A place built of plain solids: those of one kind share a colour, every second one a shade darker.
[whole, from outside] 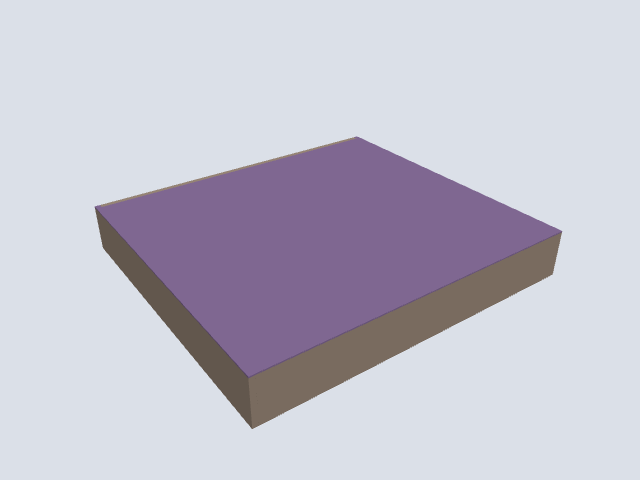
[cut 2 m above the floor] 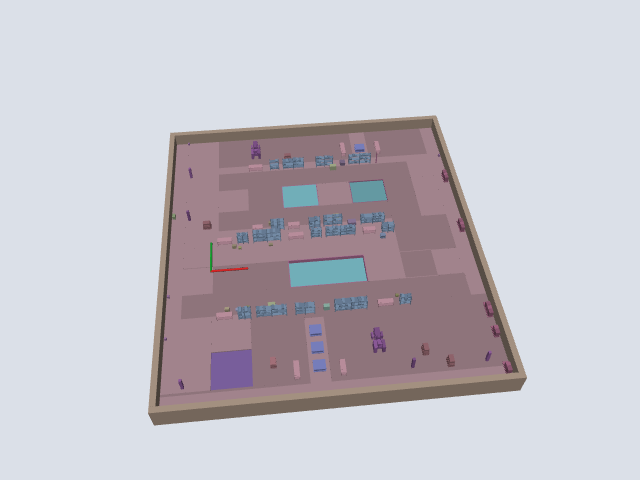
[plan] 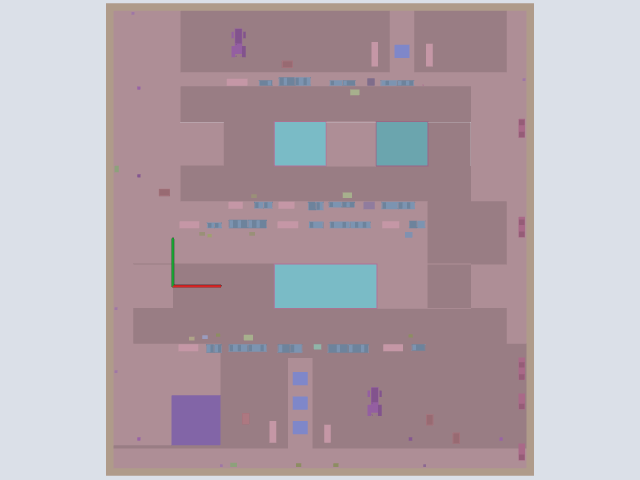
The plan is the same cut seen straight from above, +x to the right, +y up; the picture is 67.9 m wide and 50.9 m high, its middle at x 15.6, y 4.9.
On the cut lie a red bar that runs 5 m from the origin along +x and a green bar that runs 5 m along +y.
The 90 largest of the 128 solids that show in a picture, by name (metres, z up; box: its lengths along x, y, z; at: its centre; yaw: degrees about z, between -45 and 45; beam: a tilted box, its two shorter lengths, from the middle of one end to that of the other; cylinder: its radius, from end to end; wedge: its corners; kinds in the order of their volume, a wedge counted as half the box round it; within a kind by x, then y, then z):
{
 "floor_1": {"box": [2.1, 35.3, 1.4], "at": [-5.25, 11.55, -0.7]},
 "floor_2": {"box": [6.15, 10.77, 1.4], "at": [-3.23, -11.48, -0.7]},
 "floor_3": {"box": [4.2, 4.6, 1.4], "at": [-2.1, 0.0, -0.7]},
 "floor_4": {"box": [5.0, 20.2, 1.4], "at": [-1.7, 19.1, -0.7]},
 "floor_5": {"box": [5.2, 5.47, 1.4], "at": [2.45, -8.83, -0.7]},
 "floor_6": {"box": [18.5, 0.34, 1.4], "at": [2.95, -17.03, -0.7]},
 "floor_7": {"box": [4.6, 4.6, 1.4], "at": [3.1, 15.1, -0.7]},
 "floor_8": {"box": [14.9, 0.1, 1.4], "at": [3.25, -2.35, -0.7]},
 "floor_9": {"box": [14.9, 0.1, 1.4], "at": [3.25, 2.35, -0.7]},
 "floor_10": {"box": [10.7, 4.6, 1.4], "at": [5.35, 0.0, -0.7]},
 "floor_11": {"box": [9.9, 0.1, 1.4], "at": [5.75, 17.45, -0.7]},
 "floor_12": {"box": [5.3, 4.6, 1.4], "at": [8.05, 15.1, -0.7]},
 "floor_13": {"box": [7.15, 10.77, 1.4], "at": [8.63, -11.48, -0.7]},
 "floor_14": {"box": [31.2, 3.7, 1.4], "at": [11.4, 4.25, -0.7]},
 "floor_15": {"box": [31.2, 2.9, 1.4], "at": [11.4, 7.55, -0.7]},
 "floor_16": {"box": [22.2, 6.5, 1.4], "at": [11.9, 25.95, -0.7]},
 "floor_17": {"box": [2.6, 9.6, 1.4], "at": [13.5, -12.4, -0.7]},
 "floor_18": {"box": [2.6, 1.5, 1.4], "at": [13.5, -6.85, -0.7]},
 "floor_19": {"box": [26.2, 3.7, 1.4], "at": [13.9, 10.85, -0.7]},
 "floor_20": {"box": [43.8, 2.1, 1.4], "at": [15.6, -18.25, -0.7]},
 "floor_21": {"box": [39.6, 3.7, 1.4], "at": [15.6, -4.25, -0.7]},
 "floor_22": {"box": [30.8, 3.7, 1.4], "at": [16.2, 19.35, -0.7]},
 "floor_23": {"box": [34.6, 1.5, 1.4], "at": [18.1, 21.95, -0.7]},
 "floor_24": {"box": [5.2, 0.1, 1.4], "at": [18.9, 12.75, -0.7]},
 "floor_25": {"box": [5.2, 4.6, 1.4], "at": [18.9, 15.1, -0.7]},
 "floor_26": {"box": [5.2, 0.1, 1.4], "at": [18.9, 17.45, -0.7]},
 "floor_27": {"box": [2.6, 4.4, 1.4], "at": [24.3, 24.9, -0.7]},
 "floor_28": {"box": [2.6, 2.1, 1.4], "at": [24.3, 28.15, -0.7]},
 "floor_29": {"box": [5.3, 4.6, 1.4], "at": [24.35, 0.0, -0.7]},
 "floor_30": {"box": [22.7, 11.1, 1.4], "at": [26.15, -11.65, -0.7]},
 "floor_31": {"box": [9.9, 0.1, 1.4], "at": [26.65, -2.35, -0.7]},
 "floor_32": {"box": [9.9, 0.1, 1.4], "at": [26.65, 2.35, -0.7]},
 "floor_33": {"box": [4.6, 4.6, 1.4], "at": [29.3, 0.0, -0.7]},
 "floor_34": {"box": [4.6, 10.3, 1.4], "at": [29.3, 7.55, -0.7]},
 "floor_35": {"box": [4.5, 4.6, 1.4], "at": [29.35, 15.1, -0.7]},
 "floor_36": {"box": [4.5, 0.1, 1.4], "at": [29.35, 17.45, -0.7]},
 "floor_37": {"box": [9.8, 6.5, 1.4], "at": [30.5, 25.95, -0.7]},
 "floor_38": {"box": [3.8, 4.6, 1.4], "at": [33.5, 0.0, -0.7]},
 "floor_39": {"box": [3.8, 3.8, 1.4], "at": [33.5, 4.2, -0.7]},
 "floor_40": {"box": [3.8, 2.9, 1.4], "at": [33.5, 7.55, -0.7]},
 "floor_41": {"box": [3.8, 3.8, 1.4], "at": [33.5, 10.9, -0.7]},
 "floor_42": {"box": [3.8, 4.6, 1.4], "at": [33.5, 15.1, -0.7]},
 "floor_43": {"box": [3.8, 3.8, 1.4], "at": [33.5, 19.3, -0.7]},
 "floor_44": {"box": [2.1, 35.3, 1.4], "at": [36.45, 11.55, -0.7]},
 "wall_1": {"box": [0.8, 48.5, 7.2], "at": [-6.7, 4.95, 2.2]},
 "wall_2": {"box": [45.4, 0.8, 7.2], "at": [15.6, -19.7, 2.2]},
 "wall_3": {"box": [45.4, 0.8, 7.2], "at": [15.6, 29.6, 2.2]},
 "wall_4": {"box": [0.8, 48.5, 7.2], "at": [37.9, 4.95, 2.2]},
 "ceil_hall_1": {"box": [45.4, 50.1, 0.2], "at": [15.6, 4.95, 5.7]},
 "floor_pit_1": {"box": [5.4, 4.6, 1.4], "at": [13.5, 15.1, -0.7]},
 "floor_pit_2": {"box": [10.8, 4.6, 0.82], "at": [16.2, 0.0, -0.99]},
 "floor_pit_3": {"box": [5.4, 4.6, 1.24], "at": [24.3, 15.1, -0.78]},
 "floor_washbay_1": {"box": [5.2, 5.3, 1.24], "at": [2.45, -14.21, -0.78]},
 "floor_band_1": {"box": [0.1, 4.6, 1.4], "at": [10.75, 0.0, -0.7]},
 "floor_band_2": {"box": [0.1, 4.6, 1.4], "at": [10.75, 15.1, -0.7]},
 "floor_band_3": {"box": [5.5, 0.1, 1.4], "at": [13.45, 17.45, -0.7]},
 "floor_band_4": {"box": [10.9, 0.1, 1.4], "at": [16.15, 2.35, -0.7]},
 "floor_band_5": {"box": [11.0, 0.1, 1.4], "at": [16.2, -2.35, -0.7]},
 "floor_band_6": {"box": [0.1, 4.7, 1.4], "at": [16.25, 15.15, -0.7]},
 "floor_band_7": {"box": [0.1, 4.6, 1.4], "at": [21.55, 15.1, -0.7]},
 "floor_band_8": {"box": [0.1, 4.7, 1.4], "at": [21.65, 0.05, -0.7]},
 "floor_band_9": {"box": [5.5, 0.1, 1.4], "at": [24.25, 17.45, -0.7]},
 "vehicle_1": {"box": [0.8, 2.7, 0.55], "at": [6.97, 25.98, 0.62]},
 "vehicle_2": {"box": [0.7, 1.55, 0.4], "at": [6.97, 26.51, 1.1]},
 "vehicle_3": {"box": [0.4, 1.2, 1.2], "at": [7.52, 24.88, 0.6]},
 "vehicle_4": {"box": [0.4, 1.2, 1.2], "at": [20.85, -13.16, 0.6]},
 "vehicle_5": {"box": [0.8, 2.7, 0.55], "at": [21.4, -12.06, 0.62]},
 "vehicle_6": {"box": [0.7, 1.55, 0.4], "at": [21.4, -11.54, 1.1]},
 "vehicle_7": {"box": [0.4, 1.2, 1.2], "at": [21.95, -13.16, 0.6]},
 "trolley_1": {"box": [1.0, 0.6, 0.82], "at": [8.0, -5.45, 0.51]},
 "trolley_2": {"box": [1.0, 0.6, 0.82], "at": [18.5, 9.65, 0.51]},
 "trolley_3": {"box": [1.0, 0.6, 0.82], "at": [19.3, 20.55, 0.51]},
 "pallet_1": {"box": [1.04, 0.64, 0.28], "at": [-0.9, 9.93, 1.04]},
 "pallet_2": {"box": [0.7, 1.1, 0.37], "at": [7.72, -14.05, 0.71]},
 "pallet_3": {"box": [1.04, 0.64, 0.29], "at": [12.13, 23.54, 1.06]},
 "pallet_4": {"box": [0.64, 1.04, 0.42], "at": [27.23, -14.16, 1.02]},
 "pallet_5": {"box": [0.64, 1.04, 0.39], "at": [30.06, -16.12, 1.03]},
 "drums_1": {"box": [0.58, 0.58, 0.88], "at": [37.0, -18.14, 0.56]},
 "drums_2": {"box": [0.7, 1.8, 0.12], "at": [37.0, -17.57, 0.06]},
 "drums_3": {"box": [0.58, 0.58, 0.88], "at": [37.0, -12.74, 0.56]},
 "drums_4": {"box": [0.58, 0.58, 0.88], "at": [37.0, -9.62, 0.56]},
 "stand_1": {"box": [1.2, 0.8, 0.6], "at": [20.8, 8.55, 0.3]},
 "stand_2": {"box": [0.8, 0.8, 0.6], "at": [21.0, 21.65, 0.3]},
 "wall_column_1": {"box": [0.36, 0.36, 5.6], "at": [34.8, -16.2, 2.8]},
 "lifttable_1": {"box": [1.6, 1.4, 0.07], "at": [13.5, -15.0, 0.58]},
 "lifttable_2": {"box": [1.6, 1.4, 0.07], "at": [13.5, -12.4, 0.58]},
 "lifttable_3": {"box": [1.6, 1.4, 0.07], "at": [13.5, -9.8, 0.58]},
 "lifttable_4": {"box": [1.6, 1.4, 0.07], "at": [24.3, 24.9, 0.58]},
 "cart_1": {"box": [0.8, 0.55, 0.82], "at": [15.34, -6.42, 0.51]},
 "rack_1": {"box": [2.05, 0.9, 0.05], "at": [17.52, -6.6, 1.81]}
}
